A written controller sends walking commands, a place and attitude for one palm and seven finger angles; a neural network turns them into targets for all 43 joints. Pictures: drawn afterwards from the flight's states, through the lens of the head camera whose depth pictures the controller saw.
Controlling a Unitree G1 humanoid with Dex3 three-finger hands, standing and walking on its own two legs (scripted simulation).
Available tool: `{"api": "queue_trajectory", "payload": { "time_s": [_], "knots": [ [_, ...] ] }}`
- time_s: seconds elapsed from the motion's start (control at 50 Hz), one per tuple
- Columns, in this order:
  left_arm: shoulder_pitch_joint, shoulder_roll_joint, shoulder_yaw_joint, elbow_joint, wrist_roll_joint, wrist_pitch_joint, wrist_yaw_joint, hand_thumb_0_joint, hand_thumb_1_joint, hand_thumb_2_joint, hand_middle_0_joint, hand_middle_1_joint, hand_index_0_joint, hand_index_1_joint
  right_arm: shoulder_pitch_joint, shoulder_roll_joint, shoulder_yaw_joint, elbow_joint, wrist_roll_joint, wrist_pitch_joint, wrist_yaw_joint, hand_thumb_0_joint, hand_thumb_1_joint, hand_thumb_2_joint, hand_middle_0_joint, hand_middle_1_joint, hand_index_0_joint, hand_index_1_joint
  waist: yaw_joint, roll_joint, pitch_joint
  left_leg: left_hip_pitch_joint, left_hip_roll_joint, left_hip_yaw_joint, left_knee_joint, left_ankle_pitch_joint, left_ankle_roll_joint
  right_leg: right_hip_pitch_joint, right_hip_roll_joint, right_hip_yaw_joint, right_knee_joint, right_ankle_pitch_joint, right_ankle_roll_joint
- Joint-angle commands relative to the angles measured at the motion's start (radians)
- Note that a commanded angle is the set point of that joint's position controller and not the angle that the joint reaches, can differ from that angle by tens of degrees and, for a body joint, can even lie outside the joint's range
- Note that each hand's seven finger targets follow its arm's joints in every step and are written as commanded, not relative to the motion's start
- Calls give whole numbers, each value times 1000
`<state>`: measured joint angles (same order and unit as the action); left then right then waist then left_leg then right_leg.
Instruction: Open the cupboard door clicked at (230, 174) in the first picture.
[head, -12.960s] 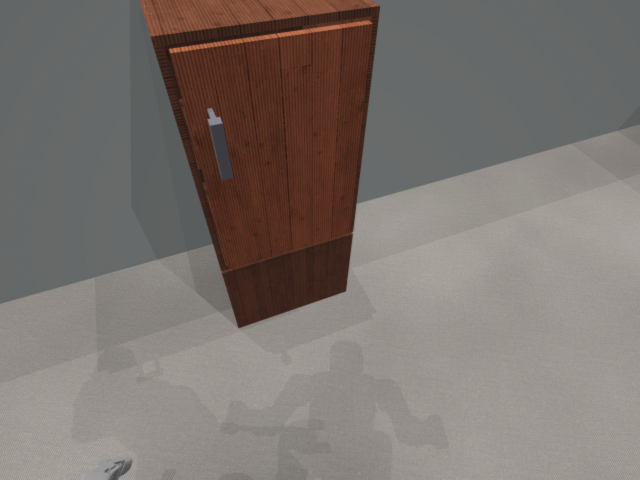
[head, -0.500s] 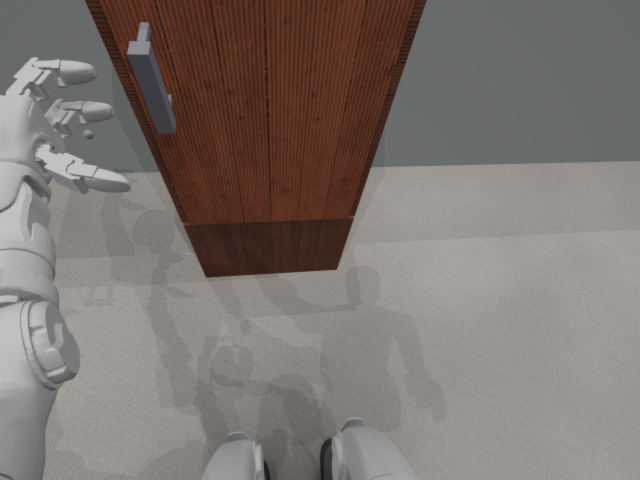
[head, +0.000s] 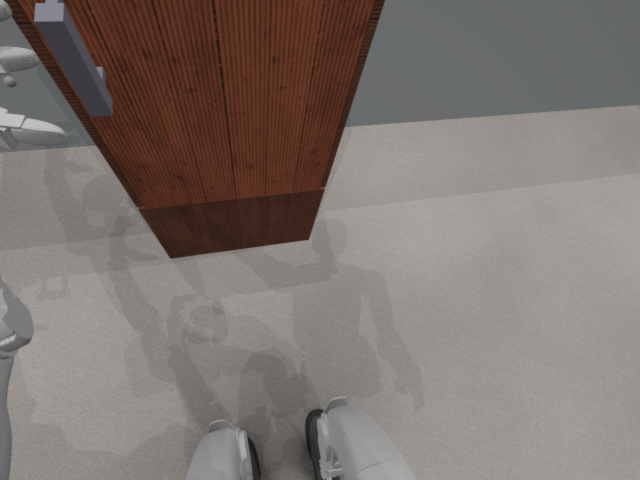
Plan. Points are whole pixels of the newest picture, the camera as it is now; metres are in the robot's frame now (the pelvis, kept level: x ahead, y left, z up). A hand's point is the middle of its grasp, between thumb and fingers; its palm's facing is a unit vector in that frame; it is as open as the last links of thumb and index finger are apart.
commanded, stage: move the hooked fingers beside the handle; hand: left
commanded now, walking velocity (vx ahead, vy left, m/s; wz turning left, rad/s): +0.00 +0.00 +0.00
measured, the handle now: (79, 52) +0.59 +0.19 +0.08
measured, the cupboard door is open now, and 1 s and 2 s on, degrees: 0 0 0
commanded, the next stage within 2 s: slide the fingers in behind the handle in 1.32 s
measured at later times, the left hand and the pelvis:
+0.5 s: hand (16, 96) +0.53 +0.24 +0.09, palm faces +0.05 -1.00 -0.01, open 14.0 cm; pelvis +0.00 +0.00 +0.00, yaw +2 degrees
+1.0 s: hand (19, 93) +0.54 +0.24 +0.08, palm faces +0.03 -1.00 -0.01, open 14.0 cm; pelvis -0.01 +0.00 +0.00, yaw +1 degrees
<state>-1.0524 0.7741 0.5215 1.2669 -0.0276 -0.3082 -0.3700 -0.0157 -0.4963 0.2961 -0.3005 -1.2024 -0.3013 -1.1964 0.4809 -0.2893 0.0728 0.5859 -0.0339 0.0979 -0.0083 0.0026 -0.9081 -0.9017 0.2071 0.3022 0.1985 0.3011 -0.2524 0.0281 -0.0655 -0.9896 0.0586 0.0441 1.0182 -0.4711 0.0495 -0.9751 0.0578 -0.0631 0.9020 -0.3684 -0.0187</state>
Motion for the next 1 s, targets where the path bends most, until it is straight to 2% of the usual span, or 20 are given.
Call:
{"api": "queue_trajectory", "payload": {
  "time_s": [0.0,0.1,0.12,0.16,0.2,0.24,0.26,0.3,0.32,0.36,0.44,0.52,0.56,0.6,0.68,0.72,0.86,0.92,0.94,0.98],
  "knots": [
    [-355,310,56,-262,-54,-72,-13,0,-500,300,-300,-1200,-300,-1200,200,-207,-82,-36,7,1,-3,0,-900,-900,200,300,200,300,54,191,-607,441,-10,-103,-100,577,-17,336,16,36,-69,409,-3],
    [-349,220,-6,-278,-58,-70,-11,0,-500,300,-300,-1200,-300,-1200,197,-196,-86,-17,8,10,0,0,-900,-900,200,300,200,300,41,235,-532,522,-4,-112,-109,624,-24,252,19,23,-89,371,-3],
    [-357,198,-17,-310,-62,-79,-11,0,-500,300,-300,-1200,-300,-1200,198,-194,-88,-17,7,10,0,0,-900,-900,200,300,200,300,42,267,-550,568,-1,-118,-104,681,-29,236,19,20,-86,384,-7],
    [-323,142,-49,-293,-72,-78,-16,0,-500,300,-300,-1200,-300,-1200,191,-189,-90,-11,7,12,5,0,-900,-900,200,300,200,300,41,254,-535,595,3,-126,-106,704,-38,210,22,13,-94,365,-5],
    [-309,108,-71,-231,-79,-68,-15,0,-500,300,-300,-1200,-300,-1200,184,-190,-88,-8,10,15,3,0,-900,-900,200,300,200,300,26,183,-458,540,1,-127,-117,634,-32,203,22,9,-100,332,-3],
    [-331,81,-87,-222,-81,-67,-11,0,-500,300,-300,-1200,-300,-1200,179,-188,-90,-3,11,13,0,0,-900,-900,200,300,200,300,24,194,-451,549,-1,-130,-115,633,-34,182,18,8,-96,321,-4],
    [-358,41,-127,-197,-76,-61,-7,0,-500,300,-300,-1200,-300,-1200,173,-185,-86,1,12,12,0,0,-900,-900,200,300,200,300,6,193,-407,538,0,-135,-118,609,-36,150,17,5,-97,297,-4],
    [-403,50,-121,-195,-67,-66,16,0,-500,300,-300,-1200,-300,-1200,172,-189,-88,5,8,4,-1,0,-900,-900,200,300,200,300,-5,171,-407,515,-3,-139,-114,544,-33,131,14,6,-93,260,-2],
    [-429,95,-87,-208,-64,-81,30,0,-500,300,-300,-1200,-300,-1200,173,-192,-86,6,6,2,-5,0,-900,-900,200,300,200,300,3,179,-415,517,-3,-145,-110,557,-36,135,12,6,-83,265,-7],
    [-452,157,-37,-246,-58,-106,51,0,-500,300,-300,-1200,-300,-1200,170,-193,-87,-1,2,-5,-4,0,-900,-900,200,300,200,300,17,192,-508,528,-8,-142,-95,580,-40,175,10,15,-66,295,-6],
    [-465,203,-17,-269,-32,-144,71,0,-500,300,-300,-1200,-300,-1200,153,-187,-81,-7,-1,-12,1,0,-900,-900,200,300,200,300,31,239,-577,538,-12,-139,-75,614,-48,204,9,22,-45,326,-6],
    [-413,238,-9,-182,-21,-108,54,0,-500,300,-300,-1200,-300,-1200,147,-195,-72,-22,8,-8,-5,0,-900,-900,200,300,200,300,30,166,-523,427,-18,-123,-88,500,-24,261,9,28,-55,310,-5],
    [-437,198,-63,-135,-20,-77,35,0,-500,300,-300,-1200,-300,-1200,142,-195,-65,-20,16,-5,-11,0,-900,-900,200,300,200,300,5,170,-462,387,-19,-117,-95,424,-19,223,6,30,-68,262,1],
    [-453,218,-56,-117,-24,-63,24,0,-500,300,-300,-1200,-300,-1200,149,-201,-63,-20,16,-11,-14,0,-900,-900,200,300,200,300,-2,150,-439,348,-20,-115,-97,370,-12,220,6,33,-76,226,1],
    [-521,256,-32,-161,-39,-90,10,0,-500,300,-300,-1200,-300,-1200,166,-206,-63,-9,10,-23,-22,0,-900,-900,200,300,200,300,-12,159,-515,368,-17,-124,-77,387,-11,214,7,37,-65,229,2],
    [-530,242,-39,-183,-44,-104,4,0,-500,300,-300,-1200,-300,-1200,177,-205,-64,-4,7,-27,-20,0,-900,-900,200,300,200,300,-10,201,-550,409,-16,-130,-71,427,-15,196,9,33,-53,246,-4],
    [-445,238,-42,-121,-27,-52,8,0,-500,300,-300,-1200,-300,-1200,196,-207,-63,3,6,-14,-13,0,-900,-900,200,300,200,300,4,200,-506,393,-12,-128,-78,446,-17,181,10,21,-59,250,-1],
    [-473,276,-21,-165,-24,-55,21,0,-500,300,-300,-1200,-300,-1200,195,-209,-60,-10,5,-13,-13,0,-900,-900,200,300,200,300,7,209,-502,371,-14,-124,-79,426,-13,190,11,25,-57,244,-5],
    [-492,325,14,-203,-23,-67,27,0,-500,300,-300,-1200,-300,-1200,196,-212,-64,-8,3,-13,-13,0,-900,-900,200,300,200,300,14,221,-542,388,-11,-124,-74,440,-15,207,10,29,-55,255,-2],
    [-487,340,34,-263,-25,-94,34,0,-500,300,-300,-1200,-300,-1200,196,-209,-69,-16,2,-14,-9,0,-900,-900,200,300,200,300,30,242,-606,425,-12,-123,-73,486,-20,246,12,31,-49,296,-5]
  ]
}}
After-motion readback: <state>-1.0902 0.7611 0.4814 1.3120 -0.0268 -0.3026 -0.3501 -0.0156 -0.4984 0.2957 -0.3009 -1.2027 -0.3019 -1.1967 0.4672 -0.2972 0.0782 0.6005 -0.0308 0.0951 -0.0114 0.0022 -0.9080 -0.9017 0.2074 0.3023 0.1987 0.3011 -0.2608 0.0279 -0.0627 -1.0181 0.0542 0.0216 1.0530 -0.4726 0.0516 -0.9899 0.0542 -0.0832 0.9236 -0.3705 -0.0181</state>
